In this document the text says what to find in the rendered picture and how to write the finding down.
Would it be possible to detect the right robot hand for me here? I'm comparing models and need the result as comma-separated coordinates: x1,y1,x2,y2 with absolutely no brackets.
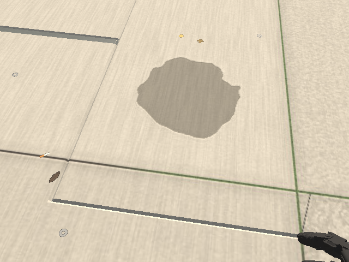
297,232,349,262

